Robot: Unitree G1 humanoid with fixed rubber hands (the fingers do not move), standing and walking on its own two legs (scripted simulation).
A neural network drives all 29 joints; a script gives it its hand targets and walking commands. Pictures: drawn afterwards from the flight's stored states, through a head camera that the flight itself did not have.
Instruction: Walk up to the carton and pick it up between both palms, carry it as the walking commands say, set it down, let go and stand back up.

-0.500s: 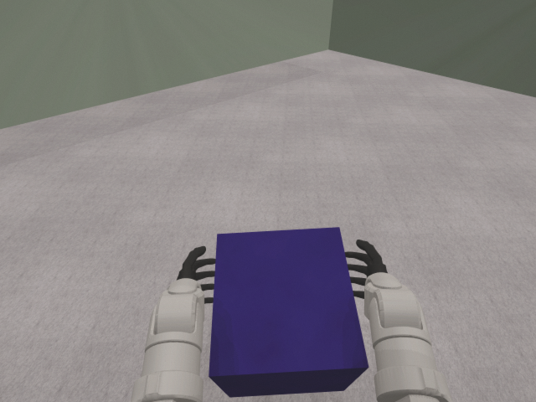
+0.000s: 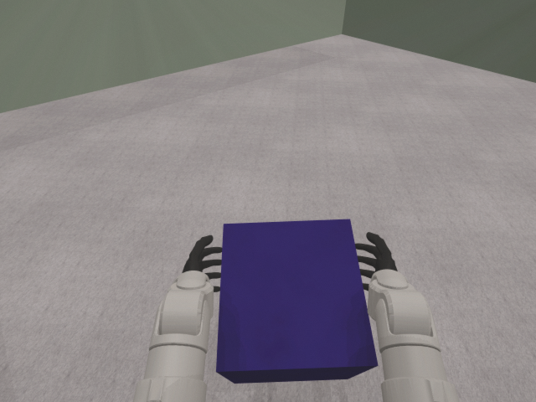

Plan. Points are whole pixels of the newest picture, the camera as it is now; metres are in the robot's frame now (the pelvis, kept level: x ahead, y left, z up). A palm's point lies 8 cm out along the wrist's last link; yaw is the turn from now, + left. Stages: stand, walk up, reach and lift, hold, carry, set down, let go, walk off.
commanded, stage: carry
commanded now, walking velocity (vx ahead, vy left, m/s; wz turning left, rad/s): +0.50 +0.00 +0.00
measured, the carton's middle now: (289, 305) +0.32 -0.02 -0.02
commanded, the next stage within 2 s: none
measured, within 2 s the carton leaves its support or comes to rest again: neither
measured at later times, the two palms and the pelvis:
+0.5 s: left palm (219, 183) +0.54 +0.11 +0.08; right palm (357, 180) +0.53 -0.17 +0.09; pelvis +0.23 -0.02 -0.02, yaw +0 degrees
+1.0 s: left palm (214, 119) +0.86 +0.16 +0.06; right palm (313, 116) +0.85 -0.12 +0.07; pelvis +0.56 +0.03 +0.00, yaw -2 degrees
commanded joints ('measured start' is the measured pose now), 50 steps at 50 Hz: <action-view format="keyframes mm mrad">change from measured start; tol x32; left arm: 1 -498 -931 -578 -123 -349 18 -269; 50 -598 -1073 -641 -417 -584 381 -255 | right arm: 1 -520 982 650 -36 380 69 355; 50 -592 1095 704 -379 566 405 302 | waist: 1 12 -130 -142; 4 -22 233 -88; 22 5 224 -185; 26 50 -213 -346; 50 5 62 -248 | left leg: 1 140 -11 66 -168 -13 6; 5 373 415 -620 -452 -182 229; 22 290 170 115 -21 903 53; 25 -315 -2 79 529 -106 -13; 27 -413 72 7 661 -94 21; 43 269 -33 291 -129 342 45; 45 677 388 -478 -279 118 277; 50 448 324 -133 -318 450 122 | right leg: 1 -127 -147 133 -118 -392 -106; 6 -588 -96 -57 474 -222 -5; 17 -415 -39 -226 169 57 25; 22 31 49 -334 -52 143 -20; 25 628 -479 446 -127 -23 -222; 42 190 -193 -289 40 558 -42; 46 -480 -7 -105 862 -297 22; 50 -431 -148 -34 702 -81 -6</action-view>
